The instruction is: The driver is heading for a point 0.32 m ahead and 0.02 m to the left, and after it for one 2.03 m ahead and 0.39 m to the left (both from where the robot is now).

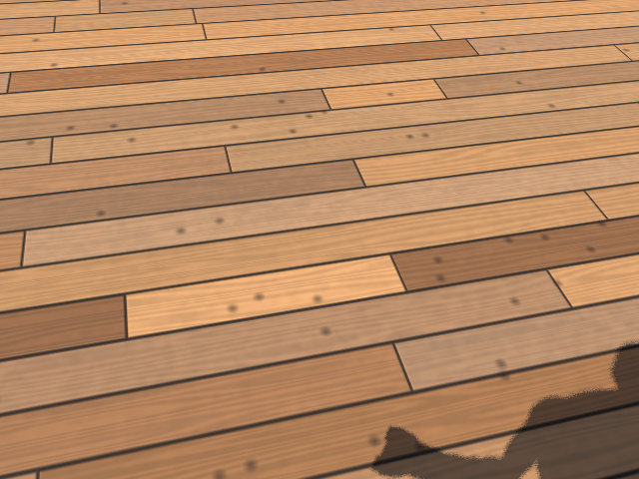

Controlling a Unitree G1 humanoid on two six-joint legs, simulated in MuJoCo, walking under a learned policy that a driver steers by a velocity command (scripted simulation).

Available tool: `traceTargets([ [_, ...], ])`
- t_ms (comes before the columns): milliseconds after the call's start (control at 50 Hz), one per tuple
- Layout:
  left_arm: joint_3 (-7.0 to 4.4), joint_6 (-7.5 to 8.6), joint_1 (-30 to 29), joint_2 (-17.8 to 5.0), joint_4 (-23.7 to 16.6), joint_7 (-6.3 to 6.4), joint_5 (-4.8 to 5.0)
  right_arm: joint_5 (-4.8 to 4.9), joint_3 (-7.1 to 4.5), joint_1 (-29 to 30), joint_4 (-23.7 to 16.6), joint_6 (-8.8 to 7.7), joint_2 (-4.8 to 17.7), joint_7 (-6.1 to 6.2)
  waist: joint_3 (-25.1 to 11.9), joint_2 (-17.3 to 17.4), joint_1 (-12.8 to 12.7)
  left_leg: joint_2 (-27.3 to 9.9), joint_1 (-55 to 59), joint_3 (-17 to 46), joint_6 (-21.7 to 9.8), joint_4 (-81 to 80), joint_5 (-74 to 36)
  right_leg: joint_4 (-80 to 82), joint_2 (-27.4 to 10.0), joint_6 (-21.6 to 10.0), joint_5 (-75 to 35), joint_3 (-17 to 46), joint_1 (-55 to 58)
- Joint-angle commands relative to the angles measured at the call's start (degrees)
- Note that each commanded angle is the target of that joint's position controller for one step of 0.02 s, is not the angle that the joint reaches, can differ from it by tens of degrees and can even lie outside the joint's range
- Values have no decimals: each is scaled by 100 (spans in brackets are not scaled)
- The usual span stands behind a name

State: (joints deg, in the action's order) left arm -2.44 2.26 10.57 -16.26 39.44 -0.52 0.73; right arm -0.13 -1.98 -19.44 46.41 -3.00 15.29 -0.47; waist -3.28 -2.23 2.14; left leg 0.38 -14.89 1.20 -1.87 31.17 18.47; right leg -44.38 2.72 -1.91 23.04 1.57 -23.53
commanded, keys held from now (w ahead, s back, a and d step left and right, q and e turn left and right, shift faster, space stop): w+q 0.30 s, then w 0.70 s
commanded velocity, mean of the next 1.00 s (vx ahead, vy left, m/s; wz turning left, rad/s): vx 0.47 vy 0.00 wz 0.25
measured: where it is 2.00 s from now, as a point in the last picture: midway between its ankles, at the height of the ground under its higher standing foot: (213, 303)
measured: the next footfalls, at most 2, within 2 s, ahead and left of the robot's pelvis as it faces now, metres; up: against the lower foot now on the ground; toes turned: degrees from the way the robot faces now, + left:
right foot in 0.34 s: +0.30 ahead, -0.11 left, +0.00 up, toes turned +15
left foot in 0.80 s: +0.51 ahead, +0.22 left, +0.00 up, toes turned +17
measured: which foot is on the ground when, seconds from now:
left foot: down 0.00-0.36, up 0.38-0.78, down 0.80-1.00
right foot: up 0.00-0.32, down 0.34-0.80, up 0.82-1.00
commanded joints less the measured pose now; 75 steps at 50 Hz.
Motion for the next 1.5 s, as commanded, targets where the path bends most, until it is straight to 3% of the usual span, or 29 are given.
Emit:
traceTargets([
  [20, -244, 341, -793, -705, -617, -26, 31, 17, -280, -375, -300, -145, 1035, 45, 837, 1064, 100, -1714, 1523, 3061, -1204, -2108, 1069, -904, -331, 44, -218, 295, -2628],
  [60, -236, 397, -986, -559, -641, -63, -75, 99, -243, -468, -293, -96, 884, 123, 658, 955, 132, -1407, 1674, 2468, -1044, -2078, 41, -510, -377, 168, -882, 247, -2396],
  [180, -130, 414, -1600, -176, -697, -159, -3, 128, -328, -710, -337, 44, 979, 250, 609, 1051, 317, -886, 885, 1620, -908, -1889, -1025, 1125, -26, 499, -1878, -18, -958],
  [260, -208, 469, -1625, -429, -725, -168, 74, 203, -405, -739, -359, 107, 1105, 255, 603, 1163, 238, -1064, 722, 2080, -847, -1642, -1020, 1664, -22, 440, -1877, 108, -196],
  [320, -382, 511, -574, -772, -437, -77, 39, 179, -386, -466, -477, 114, 961, 242, 120, 1167, -355, -816, 542, 1947, -543, -729, -1962, 2093, -141, 92, -1830, 39, 1346],
  [340, -462, 525, 286, -1012, -286, -28, -45, 87, -289, -383, -581, 93, 666, 216, -600, 852, -739, -521, 26, 1619, -360, 565, -1819, 1945, -804, -250, -1670, 597, 2674],
  [360, -573, 461, 1101, -1516, -113, -7, -178, 109, -140, -813, -749, 18, 169, 236, -1527, -694, -764, 262, -1720, 873, 49, 2552, -195, 2155, -2088, -1006, -659, 2765, 4622],
  [380, -524, 430, 1222, -1306, 70, -83, -106, 250, -152, -1162, -713, -54, 359, 235, -1479, -1655, -618, 234, -2668, 889, 111, 3651, 1452, 2865, -2616, -1435, 442, 4438, 4566],
  [420, -329, 390, 598, -633, 43, -62, -32, 252, -271, -262, -690, -72, 858, 185, 11, -443, -601, -299, -2971, 757, 62, 4057, 608, 2973, -2117, -1132, 114, 2852, 3135],
  [480, -225, 372, 224, -383, 153, -59, -141, 117, -255, 181, -788, -88, 617, 99, 454, -340, -292, -635, -2481, 566, 49, 3354, -6, 3346, -1582, -1025, -1374, 1689, 1979],
  [580, -314, 399, 304, -759, 372, -35, 6, 19, -59, 893, -1060, -132, 276, -11, 628, -219, -330, -709, -2192, 162, 202, 1611, -944, 3694, -1444, -1130, -2359, 801, 1489],
  [700, -355, 293, 854, -1066, 695, -25, 134, 115, -76, 1820, -1376, -179, 500, -132, 700, -154, -546, -416, -1546, 13, 35, 185, -1828, 3526, -1619, -832, -2525, 515, 1835],
  [740, -364, 215, 936, -1143, 786, -3, 125, 103, -133, 1765, -1404, -180, 623, -149, 598, -158, -410, -294, -1228, -88, -112, -28, -1539, 3165, -1701, -703, -3120, 465, 2170],
  [780, -303, 153, 952, -1061, 816, 25, 88, 66, -336, 662, -1094, -155, 948, -102, -110, -74, 205, -5, 459, -357, -376, -244, -1444, 1673, -1328, -447, -4513, 63, 1974],
  [800, -175, 157, 959, -801, 698, 43, -42, 34, -462, -317, -920, -122, 1315, -38, -848, 340, 614, -791, 2016, 478, -690, -94, -1464, 63, -1042, -221, -3459, -174, 1012],
  [820, 44, 253, 1656, -109, 567, 15, -60, -11, -552, -639, -842, -94, 1867, -44, -1641, 1933, 272, -2225, 3723, 3282, -1610, -716, -189, -2108, -61, 160, 158, -281, -1079],
  [840, -67, 346, 1379, -641, 657, -14, 38, 55, -412, -702, -859, -93, 1295, -62, -1711, 1521, 481, -2231, 3654, 4108, -1595, -1299, 543, -2821, -202, 111, 967, 464, -1719],
  [860, -158, 399, 882, -947, 480, -41, 174, 54, -327, -289, -890, -116, 1106, -68, -838, 1228, 419, -2058, 3021, 3323, -1371, -1393, 416, -2950, -487, 32, 547, 392, -2130],
  [900, -143, 401, 420, -830, 398, -8, 46, -13, -252, 350, -936, -138, 862, -90, -51, 640, 111, -1625, 1642, 2199, -1224, -1602, -843, -2389, -887, 49, -254, 214, -1827],
  [940, -135, 288, 617, -658, 468, -18, 14, -59, -220, 591, -937, -199, 724, -105, 38, 745, -203, -1417, 933, 1722, -1222, -1925, -1413, -2023, -1050, 109, -580, 263, -1209],
  [1100, -1, 200, -585, -311, 214, -65, -57, 46, -316, 246, -507, -262, 1014, 2, 602, 493, -14, -1089, 542, 478, -1070, -2474, -1770, 434, -914, 327, -2629, 64, -1160],
  [1220, 6, 281, -1431, -431, -84, -216, 8, 127, -374, -309, -93, -127, 1168, 45, 784, 522, 213, -1445, 1398, 492, -929, -2120, -1796, 1389, -709, 112, -2500, 27, -1136],
  [1300, -180, 323, -410, -799, 187, -213, -18, 129, -380, -172, -10, 10, 1205, 99, 118, 645, -432, -1253, 1677, 250, -619, -702, -3881, 1779, -315, -279, -1890, -369, 480],
  [1320, -319, 316, 558, -1120, 445, -156, -43, 63, -281, -205, -75, 21, 991, 121, -622, 469, -817, -955, 1004, 4, -423, 578, -3573, 1567, -650, -527, -2036, -46, 2009],
  [1340, -468, 267, 1250, -1716, 539, -113, -121, 19, -101, -758, -265, -75, 461, 79, -1526, -734, -761, -147, -1306, -341, 54, 2829, -1524, 1653, -2111, -1387, -1304, 2339, 4338],
  [1360, -377, 238, 1397, -1371, 611, -129, -8, 59, -86, -670, -201, -189, 483, 76, -1819, -1207, -857, 267, -2312, 358, 126, 3833, 1446, 2568, -2465, -1661, -404, 3968, 4676],
  [1380, -267, 239, 1037, -1086, 569, -125, 20, 217, -225, -232, -316, -273, 982, 31, -994, -782, -850, -89, -2882, 594, 35, 4250, 1244, 2750, -2327, -1400, 79, 3391, 4068],
  [1420, -172, 247, 331, -763, 459, -127, -52, 175, -232, 368, -460, -301, 963, 47, 20, -181, -560, -596, -2767, 284, -14, 3740, 307, 3049, -1901, -1150, -609, 2162, 2550],
  [1500, -145, 369, 61, -635, 520, -135, -97, 66, -215, 131, -357, -95, 621, 75, 260, -273, -140, -870, -2000, 261, 165, 3050, -433, 3590, -1536, -1183, -1951, 1182, 1443],
])
Keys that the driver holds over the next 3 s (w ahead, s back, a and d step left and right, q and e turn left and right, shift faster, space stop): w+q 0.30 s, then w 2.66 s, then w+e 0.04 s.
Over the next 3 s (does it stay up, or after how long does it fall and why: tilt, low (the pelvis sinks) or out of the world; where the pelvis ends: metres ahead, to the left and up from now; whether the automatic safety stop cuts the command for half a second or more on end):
stays up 1.57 0.38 -0.01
